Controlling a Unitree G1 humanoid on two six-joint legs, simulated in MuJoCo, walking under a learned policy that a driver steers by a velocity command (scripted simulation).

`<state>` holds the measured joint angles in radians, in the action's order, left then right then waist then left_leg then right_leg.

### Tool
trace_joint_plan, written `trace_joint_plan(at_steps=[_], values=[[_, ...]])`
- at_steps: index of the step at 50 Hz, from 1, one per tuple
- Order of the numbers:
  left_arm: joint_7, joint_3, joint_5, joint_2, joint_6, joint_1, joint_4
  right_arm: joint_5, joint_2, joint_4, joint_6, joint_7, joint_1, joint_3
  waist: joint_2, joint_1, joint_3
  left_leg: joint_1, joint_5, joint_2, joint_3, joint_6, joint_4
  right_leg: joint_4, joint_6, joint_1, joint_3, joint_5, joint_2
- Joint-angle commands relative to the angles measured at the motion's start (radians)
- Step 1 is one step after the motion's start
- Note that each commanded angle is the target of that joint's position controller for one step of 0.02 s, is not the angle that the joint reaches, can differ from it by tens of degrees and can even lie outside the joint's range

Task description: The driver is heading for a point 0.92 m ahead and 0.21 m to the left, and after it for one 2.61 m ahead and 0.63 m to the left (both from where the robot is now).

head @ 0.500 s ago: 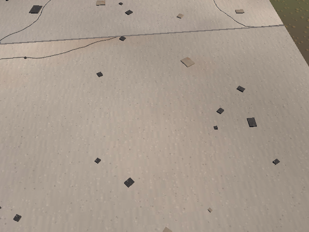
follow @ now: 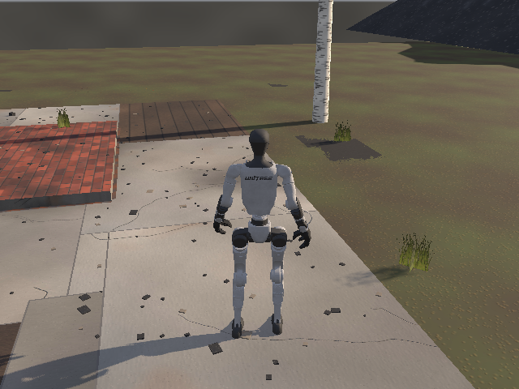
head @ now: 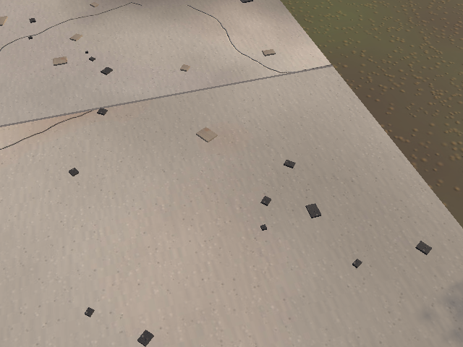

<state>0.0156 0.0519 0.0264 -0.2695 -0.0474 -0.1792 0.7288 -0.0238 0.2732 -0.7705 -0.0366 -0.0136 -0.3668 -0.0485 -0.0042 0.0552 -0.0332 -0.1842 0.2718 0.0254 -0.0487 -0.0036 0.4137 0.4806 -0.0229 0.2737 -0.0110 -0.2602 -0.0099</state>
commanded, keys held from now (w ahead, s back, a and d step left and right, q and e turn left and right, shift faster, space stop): w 0.44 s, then w+q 0.56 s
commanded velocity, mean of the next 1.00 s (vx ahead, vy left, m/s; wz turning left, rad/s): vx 0.47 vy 0.00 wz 0.19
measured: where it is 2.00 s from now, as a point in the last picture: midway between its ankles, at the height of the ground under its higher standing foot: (174, 248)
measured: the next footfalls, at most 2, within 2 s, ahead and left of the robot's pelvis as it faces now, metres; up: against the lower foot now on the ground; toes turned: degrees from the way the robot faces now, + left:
right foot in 0.02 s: +0.04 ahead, -0.12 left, +0.00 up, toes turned +1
left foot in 0.46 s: +0.40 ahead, +0.12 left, +0.00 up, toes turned +1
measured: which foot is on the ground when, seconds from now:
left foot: down 0.00-0.02, up 0.04-0.44, down 0.46-0.96, up 0.98-1.00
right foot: up 0.00-0.00, down 0.02-0.46, up 0.48-0.94, down 0.96-1.00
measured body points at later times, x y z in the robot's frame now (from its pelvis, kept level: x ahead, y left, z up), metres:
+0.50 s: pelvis +0.24 +0.02 -0.03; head +0.28 +0.02 +0.42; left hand +0.19 +0.30 -0.16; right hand +0.49 -0.20 -0.09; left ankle +0.36 +0.11 -0.74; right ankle +0.01 -0.11 -0.71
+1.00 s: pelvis +0.51 +0.00 -0.02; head +0.54 +0.00 +0.43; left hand +0.68 +0.29 -0.08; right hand +0.60 -0.28 -0.14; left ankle +0.36 +0.11 -0.72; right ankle +0.63 -0.09 -0.74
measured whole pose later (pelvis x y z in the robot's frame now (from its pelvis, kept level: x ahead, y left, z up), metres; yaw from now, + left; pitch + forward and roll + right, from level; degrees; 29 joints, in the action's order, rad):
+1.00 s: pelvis +0.51 +0.00 -0.02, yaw +14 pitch +2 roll +0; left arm 0.01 0.03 0.00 -0.27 -0.12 -0.05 0.66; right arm -0.03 0.31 -0.74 -0.04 -0.01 -0.41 -0.07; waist -0.02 0.08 0.00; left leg -0.20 0.50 -0.07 -0.18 0.03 0.77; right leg 0.53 0.00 0.44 0.03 -0.15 -0.02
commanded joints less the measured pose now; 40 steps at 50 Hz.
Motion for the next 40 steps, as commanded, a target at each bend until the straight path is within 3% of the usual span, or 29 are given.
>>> trace_joint_plan(at_steps=[1, 2, 3, 4, 5, 7, 10, 13, 16, 19, 21, 22, 23, 24, 25, 26, 27, 28, 29, 30, 33, 36, 40], values=[[-0.016, 0.042, 0.002, -0.132, -0.021, -0.223, 0.004, 0.014, 0.052, 0.082, -0.023, 0.012, 0.097, -0.003, -0.021, -0.158, -0.045, -0.343, 0.159, 0.074, -0.079, 0.087, 0.136, -0.135, -0.072, -0.439, 0.180, -0.039, 0.143], [-0.019, 0.068, -0.010, -0.259, -0.015, -0.289, 0.008, 0.022, 0.006, 0.139, -0.048, 0.013, 0.107, 0.010, 0.238, -0.155, -0.068, -0.591, 0.240, -0.027, 0.063, 0.027, 0.440, -0.212, -0.192, -0.553, 0.529, -0.189, 0.358], [-0.010, 0.070, -0.021, -0.246, -0.024, -0.310, 0.022, -0.005, 0.106, 0.160, -0.066, 0.007, 0.159, -0.016, 0.216, -0.181, 0.001, -0.714, 0.305, 0.002, 0.010, 0.022, 0.632, -0.277, -0.300, -0.462, 0.679, -0.349, 0.423], [-0.007, 0.047, -0.018, -0.177, -0.034, -0.261, 0.014, -0.018, 0.149, 0.155, -0.072, 0.011, 0.165, -0.030, 0.170, -0.155, 0.083, -0.775, 0.211, 0.050, -0.020, 0.036, 0.704, -0.293, -0.280, -0.429, 0.612, -0.403, 0.377], [-0.004, 0.034, -0.022, -0.139, -0.040, -0.218, 0.005, -0.012, 0.141, 0.139, -0.074, 0.017, 0.160, -0.030, 0.158, -0.134, 0.106, -0.776, 0.118, 0.070, -0.014, 0.043, 0.715, -0.304, -0.247, -0.395, 0.520, -0.330, 0.324], [-0.003, 0.022, -0.024, -0.113, -0.035, -0.157, -0.007, 0.013, 0.122, 0.132, -0.075, 0.028, 0.169, -0.029, 0.121, -0.100, 0.123, -0.739, -0.011, 0.102, -0.009, 0.032, 0.667, -0.327, -0.208, -0.322, 0.383, -0.097, 0.262], [-0.009, 0.020, -0.022, -0.114, -0.030, -0.169, 0.000, 0.020, 0.076, 0.141, -0.071, 0.041, 0.195, -0.015, 0.099, -0.092, 0.103, -0.668, -0.150, 0.092, 0.037, -0.004, 0.558, -0.346, -0.200, -0.258, 0.232, 0.185, 0.208], [-0.020, 0.021, -0.019, -0.132, -0.028, -0.202, 0.024, 0.015, 0.033, 0.177, -0.073, 0.047, 0.307, 0.007, 0.093, -0.121, 0.120, -0.535, -0.302, 0.056, 0.070, -0.014, 0.321, -0.354, -0.175, -0.169, 0.132, 0.273, 0.166], [-0.023, 0.026, -0.006, -0.162, -0.031, -0.258, 0.055, 0.003, 0.038, 0.207, -0.075, 0.062, 0.391, 0.010, 0.089, -0.142, 0.141, -0.452, -0.374, 0.027, 0.071, 0.001, 0.184, -0.363, -0.171, -0.173, 0.131, 0.244, 0.199], [-0.022, 0.031, 0.000, -0.172, -0.025, -0.270, 0.078, 0.001, 0.069, 0.225, -0.075, 0.075, 0.416, 0.001, 0.085, -0.119, 0.141, -0.445, -0.321, 0.017, 0.051, 0.046, 0.116, -0.310, -0.147, -0.287, 0.136, 0.340, 0.250], [-0.024, 0.038, -0.005, -0.193, -0.015, -0.267, 0.082, 0.006, 0.101, 0.220, -0.073, 0.073, 0.365, -0.012, 0.104, -0.077, 0.082, -0.342, -0.239, -0.022, 0.079, 0.080, 0.110, -0.203, -0.125, -0.350, 0.123, 0.618, 0.253], [-0.025, 0.040, -0.010, -0.202, -0.008, -0.259, 0.083, 0.008, 0.130, 0.199, -0.069, 0.066, 0.269, -0.028, 0.112, -0.018, 0.008, -0.201, -0.215, -0.055, 0.109, 0.108, 0.105, -0.070, -0.109, -0.350, 0.099, 0.809, 0.231], [-0.030, 0.034, -0.019, -0.194, -0.002, -0.252, 0.076, 0.007, 0.168, 0.157, -0.062, 0.054, 0.109, -0.047, 0.105, 0.061, -0.100, 0.031, -0.235, -0.051, 0.112, 0.141, 0.116, 0.130, -0.080, -0.274, 0.054, 0.860, 0.189], [-0.036, 0.015, -0.050, -0.142, -0.005, -0.275, 0.046, 0.016, 0.245, 0.127, -0.052, 0.041, -0.065, -0.062, -0.043, 0.101, -0.263, 0.359, -0.269, 0.155, -0.136, 0.205, 0.166, 0.468, -0.050, -0.043, 0.015, 0.513, 0.128], [-0.019, -0.022, -0.034, -0.008, -0.026, -0.432, 0.044, 0.018, 0.291, 0.105, -0.056, 0.057, -0.076, -0.067, -0.340, -0.003, -0.416, 0.637, 0.046, 0.355, -0.677, 0.373, -0.007, 0.787, 0.006, 0.309, 0.080, -0.278, -0.058], [-0.010, 0.003, -0.011, -0.132, -0.049, -0.326, 0.049, 0.008, 0.184, 0.116, -0.051, 0.054, -0.056, -0.045, -0.223, 0.045, -0.342, 0.591, 0.165, 0.316, -0.732, 0.326, -0.106, 0.869, -0.003, 0.425, 0.157, -0.279, -0.005], [-0.006, 0.015, 0.012, -0.173, -0.063, -0.197, 0.008, 0.008, 0.159, 0.124, -0.049, 0.048, 0.019, -0.036, -0.147, 0.042, -0.164, 0.443, 0.091, 0.281, -0.568, 0.287, -0.118, 0.861, -0.009, 0.483, 0.123, -0.192, 0.037], [-0.011, 0.008, 0.001, -0.155, -0.074, -0.138, -0.008, 0.015, 0.162, 0.133, -0.048, 0.046, 0.076, -0.036, -0.024, 0.013, -0.082, 0.289, -0.042, 0.244, -0.469, 0.274, -0.132, 0.809, -0.011, 0.454, 0.107, -0.111, 0.075], [-0.015, 0.011, -0.016, -0.145, -0.076, -0.116, -0.013, 0.024, 0.154, 0.140, -0.048, 0.047, 0.114, -0.035, 0.008, -0.021, -0.027, 0.168, -0.158, 0.207, -0.393, 0.273, -0.151, 0.746, -0.005, 0.416, 0.100, -0.066, 0.100], [-0.015, 0.013, -0.023, -0.136, -0.070, -0.138, -0.015, 0.037, 0.140, 0.147, -0.051, 0.046, 0.133, -0.030, -0.020, -0.058, -0.025, 0.097, -0.211, 0.183, -0.357, 0.276, -0.178, 0.713, -0.001, 0.357, 0.110, -0.038, 0.121], [-0.022, 0.010, -0.036, -0.106, -0.046, -0.149, -0.020, 0.019, 0.132, 0.139, -0.061, 0.042, 0.142, -0.033, -0.051, -0.092, 0.002, -0.028, -0.226, 0.154, -0.284, 0.300, -0.239, 0.600, 0.038, 0.313, 0.093, -0.017, 0.128], [-0.026, 0.000, -0.044, -0.087, -0.041, -0.014, -0.067, 0.014, 0.161, 0.121, -0.059, 0.025, 0.109, -0.044, -0.046, -0.061, 0.064, -0.102, -0.198, 0.120, -0.223, 0.285, -0.265, 0.395, 0.070, 0.332, 0.086, 0.149, 0.117], [-0.010, -0.009, -0.033, -0.072, -0.060, 0.142, -0.102, 0.002, 0.192, 0.098, -0.042, 0.009, 0.037, -0.056, -0.052, 0.001, 0.063, -0.129, -0.157, 0.089, -0.194, 0.235, -0.222, 0.143, 0.085, 0.218, 0.073, 0.356, 0.051]])
Keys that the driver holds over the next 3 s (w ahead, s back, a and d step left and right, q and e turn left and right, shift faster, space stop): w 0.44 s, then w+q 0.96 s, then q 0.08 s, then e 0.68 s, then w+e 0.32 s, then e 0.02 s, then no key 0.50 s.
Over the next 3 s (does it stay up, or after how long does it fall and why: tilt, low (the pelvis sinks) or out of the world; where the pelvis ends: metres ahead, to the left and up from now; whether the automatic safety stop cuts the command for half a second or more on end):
stays up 1.08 0.21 -0.01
